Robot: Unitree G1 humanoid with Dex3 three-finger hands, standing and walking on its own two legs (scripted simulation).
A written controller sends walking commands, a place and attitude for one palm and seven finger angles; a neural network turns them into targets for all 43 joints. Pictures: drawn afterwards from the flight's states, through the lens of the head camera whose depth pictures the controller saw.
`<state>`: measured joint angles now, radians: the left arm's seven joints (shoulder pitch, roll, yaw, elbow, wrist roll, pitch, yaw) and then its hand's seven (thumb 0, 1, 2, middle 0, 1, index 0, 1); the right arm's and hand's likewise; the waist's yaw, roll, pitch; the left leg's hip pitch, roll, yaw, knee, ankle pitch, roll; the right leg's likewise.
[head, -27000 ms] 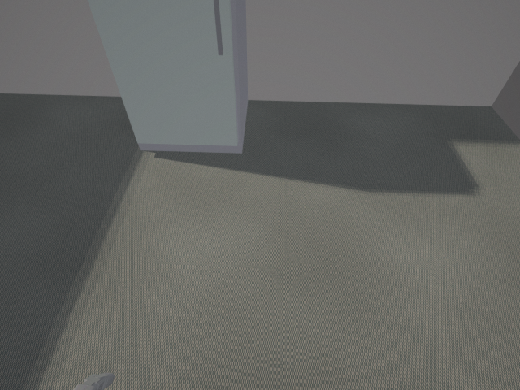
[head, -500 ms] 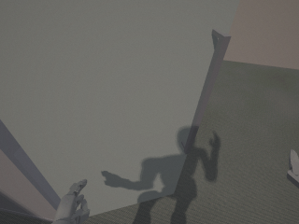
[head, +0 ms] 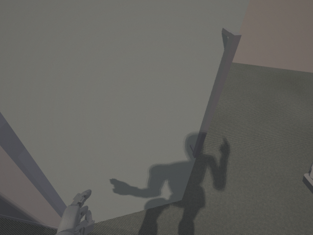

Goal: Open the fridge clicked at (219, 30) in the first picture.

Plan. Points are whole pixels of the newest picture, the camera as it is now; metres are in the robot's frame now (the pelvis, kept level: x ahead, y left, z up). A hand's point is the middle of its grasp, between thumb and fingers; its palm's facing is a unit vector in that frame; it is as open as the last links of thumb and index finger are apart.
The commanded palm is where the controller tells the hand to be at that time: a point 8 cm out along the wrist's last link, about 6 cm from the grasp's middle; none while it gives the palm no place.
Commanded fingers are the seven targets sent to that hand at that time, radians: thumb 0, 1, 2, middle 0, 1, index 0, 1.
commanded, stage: step back with the hand held close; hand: right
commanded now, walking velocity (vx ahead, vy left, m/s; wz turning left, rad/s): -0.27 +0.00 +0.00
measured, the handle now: (207, 107) +0.46 -0.16 +0.10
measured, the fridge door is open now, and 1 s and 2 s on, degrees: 65 65 65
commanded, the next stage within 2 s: stop stepping back and stand still in 1.28 s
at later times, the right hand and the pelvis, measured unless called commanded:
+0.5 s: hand out of the picture +0.16 -0.29 +0.16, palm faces +0.46 +0.77 -0.45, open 7.4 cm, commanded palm +0.10 -0.32 +0.18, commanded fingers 0.00 -0.90 -0.90 0.20 0.30 0.20 0.30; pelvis -0.05 -0.02 -0.01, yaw +1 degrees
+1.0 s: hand out of the picture +0.11 -0.28 +0.16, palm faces +0.40 +0.80 -0.46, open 7.4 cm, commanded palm +0.04 -0.32 +0.18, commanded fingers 0.00 -0.90 -0.90 0.20 0.30 0.20 0.30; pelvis -0.11 -0.02 -0.01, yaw +1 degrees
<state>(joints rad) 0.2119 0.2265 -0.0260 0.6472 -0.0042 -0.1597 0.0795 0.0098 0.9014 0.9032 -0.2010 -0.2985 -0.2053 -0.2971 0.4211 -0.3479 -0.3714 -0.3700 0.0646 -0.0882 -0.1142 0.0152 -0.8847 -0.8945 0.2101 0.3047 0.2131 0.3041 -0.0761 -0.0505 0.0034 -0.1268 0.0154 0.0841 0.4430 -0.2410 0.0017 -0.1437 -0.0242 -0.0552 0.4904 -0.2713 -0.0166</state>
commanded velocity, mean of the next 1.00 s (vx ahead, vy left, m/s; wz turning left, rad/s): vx -0.31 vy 0.00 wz -0.01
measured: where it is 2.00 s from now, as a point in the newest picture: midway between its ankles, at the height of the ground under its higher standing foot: outside the picture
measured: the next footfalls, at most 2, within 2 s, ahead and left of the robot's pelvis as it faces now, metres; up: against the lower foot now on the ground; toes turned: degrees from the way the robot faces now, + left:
left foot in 0.84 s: -0.08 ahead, +0.11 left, +0.00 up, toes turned -1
right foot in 1.28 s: -0.09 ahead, -0.14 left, +0.00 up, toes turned -1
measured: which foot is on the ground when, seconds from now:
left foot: down 0.00-0.68, up 0.70-0.82, down 0.84-1.00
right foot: down 0.00-1.00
